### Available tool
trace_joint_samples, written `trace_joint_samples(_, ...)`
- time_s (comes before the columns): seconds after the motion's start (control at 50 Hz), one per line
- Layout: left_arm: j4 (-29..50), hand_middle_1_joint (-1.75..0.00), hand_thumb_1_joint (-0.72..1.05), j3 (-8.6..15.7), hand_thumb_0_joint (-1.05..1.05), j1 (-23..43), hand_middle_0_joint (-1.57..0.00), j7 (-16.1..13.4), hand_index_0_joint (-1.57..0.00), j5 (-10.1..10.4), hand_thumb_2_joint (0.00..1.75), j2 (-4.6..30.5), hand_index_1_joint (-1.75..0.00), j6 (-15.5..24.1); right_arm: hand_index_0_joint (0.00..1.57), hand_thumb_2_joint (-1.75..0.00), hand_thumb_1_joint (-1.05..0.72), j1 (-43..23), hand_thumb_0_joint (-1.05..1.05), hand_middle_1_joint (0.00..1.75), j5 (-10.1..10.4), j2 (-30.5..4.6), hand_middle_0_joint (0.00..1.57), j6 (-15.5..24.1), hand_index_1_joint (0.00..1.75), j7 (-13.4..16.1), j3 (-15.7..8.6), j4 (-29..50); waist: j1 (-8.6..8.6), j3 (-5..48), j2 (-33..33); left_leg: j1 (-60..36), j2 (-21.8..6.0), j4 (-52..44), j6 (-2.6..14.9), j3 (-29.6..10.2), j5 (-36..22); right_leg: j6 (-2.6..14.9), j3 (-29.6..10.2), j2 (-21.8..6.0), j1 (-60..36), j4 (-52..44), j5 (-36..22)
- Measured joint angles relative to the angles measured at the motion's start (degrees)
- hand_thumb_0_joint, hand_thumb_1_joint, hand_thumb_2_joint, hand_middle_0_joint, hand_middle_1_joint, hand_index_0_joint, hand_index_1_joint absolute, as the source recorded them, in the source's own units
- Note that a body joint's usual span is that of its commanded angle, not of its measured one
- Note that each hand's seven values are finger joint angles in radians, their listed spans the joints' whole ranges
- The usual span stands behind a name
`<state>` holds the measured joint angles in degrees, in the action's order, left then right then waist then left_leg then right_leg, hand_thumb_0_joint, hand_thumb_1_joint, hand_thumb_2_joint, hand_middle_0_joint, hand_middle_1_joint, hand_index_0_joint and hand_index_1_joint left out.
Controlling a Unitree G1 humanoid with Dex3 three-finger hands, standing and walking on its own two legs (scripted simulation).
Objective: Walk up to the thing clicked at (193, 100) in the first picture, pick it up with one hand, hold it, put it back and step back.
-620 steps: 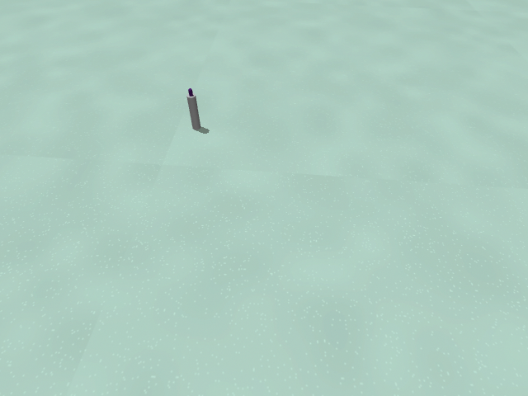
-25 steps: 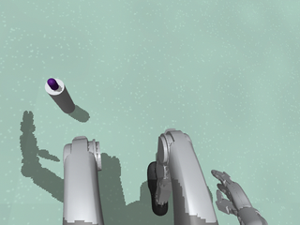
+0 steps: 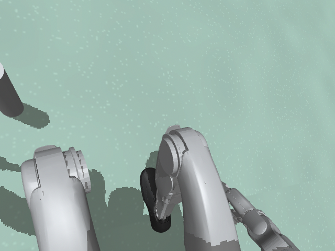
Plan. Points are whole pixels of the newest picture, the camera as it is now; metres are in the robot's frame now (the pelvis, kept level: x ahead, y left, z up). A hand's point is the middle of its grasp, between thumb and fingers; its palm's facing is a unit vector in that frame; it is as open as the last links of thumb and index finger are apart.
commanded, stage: close in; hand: left
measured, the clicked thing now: out of the picture +0.47 +0.27 -0.16
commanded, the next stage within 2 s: close in 0.54 s
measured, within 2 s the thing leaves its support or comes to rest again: leaves its support in 1.76 s
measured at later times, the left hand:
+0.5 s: hand out of the picture +0.42 +0.27 -0.16, palm faces +0.16 -0.99 +0.02, open 17.5 cm
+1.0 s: hand (2, 97) +0.45 +0.26 -0.16, palm faces +0.20 -0.98 +0.01, open 11.9 cm
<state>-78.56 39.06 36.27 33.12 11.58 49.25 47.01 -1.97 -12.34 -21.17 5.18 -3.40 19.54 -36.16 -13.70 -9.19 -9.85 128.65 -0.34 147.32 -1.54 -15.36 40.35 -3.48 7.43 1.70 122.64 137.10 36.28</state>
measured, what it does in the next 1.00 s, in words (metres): stands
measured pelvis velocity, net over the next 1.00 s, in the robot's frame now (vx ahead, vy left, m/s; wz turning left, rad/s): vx -0.01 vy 0.01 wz -0.06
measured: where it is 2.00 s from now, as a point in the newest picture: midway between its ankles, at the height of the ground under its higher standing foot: (117, 228)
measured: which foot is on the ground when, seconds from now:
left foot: down 0.00-1.00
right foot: down 0.00-1.00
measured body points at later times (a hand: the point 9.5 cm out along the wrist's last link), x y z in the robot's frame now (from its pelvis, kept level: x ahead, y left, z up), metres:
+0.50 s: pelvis -0.01 +0.01 -0.01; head +0.20 +0.18 +0.34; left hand +0.41 +0.32 -0.15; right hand +0.15 -0.25 -0.05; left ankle +0.08 +0.13 -0.27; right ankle +0.13 -0.13 -0.26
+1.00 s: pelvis -0.01 +0.01 -0.01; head +0.23 +0.18 +0.33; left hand +0.43 +0.31 -0.16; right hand +0.14 -0.25 -0.06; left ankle +0.08 +0.13 -0.27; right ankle +0.13 -0.13 -0.26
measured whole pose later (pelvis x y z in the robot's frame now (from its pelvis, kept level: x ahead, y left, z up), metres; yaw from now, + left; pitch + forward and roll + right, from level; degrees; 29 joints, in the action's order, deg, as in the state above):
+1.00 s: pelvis -0.01 +0.01 -0.01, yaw -3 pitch +15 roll -17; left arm -80.8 26.0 40.0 7.1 5.8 45.3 60.8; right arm -7.1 -18.9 -21.0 -1.2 -8.3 27.0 -33.5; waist -15.6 -15.1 -13.2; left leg 127.7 -0.1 152.0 -0.8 -20.2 41.2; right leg -4.5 11.0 3.2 119.5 137.5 35.4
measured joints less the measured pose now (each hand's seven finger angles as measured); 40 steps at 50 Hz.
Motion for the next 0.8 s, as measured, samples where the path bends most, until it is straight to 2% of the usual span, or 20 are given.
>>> trace_joint_samples(0.06,-1.55,-0.13,-0.61,-1.59,-0.01,-0.27,-0.06,-2.13,-0.08,0.19,0.03,-1.31,-0.1,2.53,0.21,-0.89,-0.91,-0.96,0.0,0.31,-0.92,-0.33,0.2,-0.22,0.3,-0.55,1.46,0.42,-0.14,-1.01,-0.69,-0.27,0.01,1.33,0.09,-0.82,0.08,-0.18,0.52,0.38,-0.5,0.64,-0.29)
trace_joint_samples(0.14,-2.23,-0.12,-0.61,-2.42,-0.01,0.15,-0.05,-6.63,-0.08,-0.32,0.03,-3.23,-0.09,6.06,0.21,-0.89,-0.91,-2.45,0.0,0.31,-2.14,-0.54,0.2,-0.4,0.3,-1.53,3.02,0.97,-0.28,-2.25,-2.06,-0.68,0.06,2.91,0.17,-2.04,0.29,-0.45,1.33,0.86,-1.25,1.26,-0.58)
trace_joint_samples(0.24,-0.78,-0.12,-0.61,-3.75,-0.01,0.71,-0.04,-12.64,-0.08,-3.71,0.04,-4.17,-0.09,9.01,0.21,-0.89,-0.91,-3.82,0.0,0.31,-3.87,-0.4,0.2,-1.18,0.3,-2.5,3.74,1.46,-0.37,-3.62,-3.35,-1.21,0.43,4.11,0.13,-3.24,0.46,-0.02,2.28,0.99,-2.45,1.53,-0.57)
trace_joint_samples(0.32,0.27,-0.12,-0.61,-6.31,-0.01,0.24,-0.05,-15.54,-0.08,-5.38,0.05,-3.99,-0.09,10.09,0.21,-0.89,-0.91,-4.41,0.0,0.31,-4.97,-0.35,0.2,-2.32,0.3,-3.14,3.84,1.5,-0.47,-3.93,-3.17,-1.14,0.66,4.32,0.47,-3.52,0.25,0.13,2.61,0.92,-3.01,1.31,-0.59)
trace_joint_samples(0.38,0.4,-0.11,-0.61,-8.65,-0.01,0.03,-0.05,-17.25,-0.08,-5.57,0.05,-4.29,-0.08,10.31,0.21,-0.89,-0.91,-4.55,0.0,0.31,-5.27,-0.57,0.2,-3.04,0.3,-3.65,3.8,1.55,-0.42,-4.05,-2.5,-0.93,0.73,4.19,0.94,-3.32,-0.13,0.13,2.58,0.85,-3.28,1.03,-0.66)
trace_joint_samples(0.44,0.0,-0.12,-0.61,-10.76,-0.01,0.0,-0.06,-18.82,-0.09,-4.91,0.05,-5.06,-0.09,10.44,0.21,-0.89,-0.91,-4.58,0.0,0.31,-5.33,-0.74,0.2,-3.51,0.3,-4.18,3.96,1.53,-0.47,-3.94,-1.93,-0.73,0.62,4.02,1.41,-3.05,-0.44,-0.19,2.42,0.9,-3.35,0.75,-0.82)
trace_joint_samples(0.52,-1.49,-0.13,-0.61,-12.47,-0.01,0.7,-0.08,-20.49,-0.11,-4.07,0.07,-6.16,-0.1,11.34,0.21,-0.89,-0.91,-4.53,0.0,0.31,-5.3,-0.62,0.2,-3.84,0.3,-4.65,4.75,1.75,-0.86,-3.74,-1.98,-0.74,0.5,4.04,1.64,-3.11,-0.61,-0.63,2.45,1.07,-3.43,0.58,-1.09)
trace_joint_samples(0.6,-3.07,-0.14,-0.6,-12.65,-0.01,1.73,-0.09,-22.16,-0.12,-5.09,0.08,-6.31,-0.11,12.59,0.21,-0.89,-0.91,-4.44,0.0,0.31,-5.53,-0.14,0.2,-4.33,0.3,-4.79,5.83,2.46,-1.42,-3.89,-2.8,-1.0,0.41,4.34,1.34,-3.77,-0.41,-0.34,2.92,1.3,-3.5,0.57,-1.27)
trace_joint_samples(0.7,-3.67,-0.15,-0.59,-11.1,-0.01,1.94,-0.1,-24.4,-0.13,-6.83,0.11,-5.18,-0.13,14.09,0.21,-0.9,-0.91,-4.52,0.0,0.31,-6.3,0.25,0.2,-5.16,0.3,-4.95,7.0,3.32,-2.07,-4.84,-3.65,-1.3,0.37,4.77,0.99,-4.62,0.06,-0.31,3.49,1.55,-3.64,0.58,-1.34)
trace_joint_samples(0.8,-2.88,-0.22,-0.46,-10.59,-0.01,1.74,-0.18,-25.82,-0.2,-6.56,0.2,-3.99,-0.21,14.66,0.21,-0.89,-0.9,-4.58,0.0,0.3,-6.82,0.23,0.2,-5.75,0.3,-4.99,7.51,3.32,-2.03,-5.92,-3.89,-1.15,0.34,4.84,0.92,-4.73,0.28,-0.52,3.54,1.58,-3.48,0.57,-1.29)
